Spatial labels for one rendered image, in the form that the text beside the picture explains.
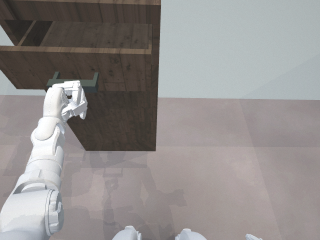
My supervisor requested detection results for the robot left forearm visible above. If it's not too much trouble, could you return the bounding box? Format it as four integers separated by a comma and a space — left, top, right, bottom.
0, 116, 66, 233

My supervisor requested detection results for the drawer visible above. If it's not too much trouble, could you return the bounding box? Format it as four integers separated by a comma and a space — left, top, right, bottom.
0, 20, 153, 92

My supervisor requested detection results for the robot shin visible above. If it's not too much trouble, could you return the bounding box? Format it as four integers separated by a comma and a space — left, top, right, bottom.
180, 228, 191, 234
125, 226, 135, 230

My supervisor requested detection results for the cabinet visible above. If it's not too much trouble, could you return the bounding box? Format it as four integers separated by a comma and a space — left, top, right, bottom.
0, 0, 161, 151

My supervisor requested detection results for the handle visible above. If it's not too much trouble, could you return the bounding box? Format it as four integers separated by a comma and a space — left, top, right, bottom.
46, 71, 99, 93

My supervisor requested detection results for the left robot hand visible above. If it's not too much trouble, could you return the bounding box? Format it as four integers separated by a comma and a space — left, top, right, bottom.
43, 80, 88, 125

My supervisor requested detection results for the right robot shin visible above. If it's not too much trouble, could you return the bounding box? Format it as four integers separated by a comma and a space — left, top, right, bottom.
180, 228, 191, 234

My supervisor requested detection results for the robot left upper arm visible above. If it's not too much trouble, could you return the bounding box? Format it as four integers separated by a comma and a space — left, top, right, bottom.
0, 189, 64, 240

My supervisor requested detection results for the left robot shin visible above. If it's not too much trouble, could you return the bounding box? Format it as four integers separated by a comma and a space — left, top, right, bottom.
125, 226, 135, 230

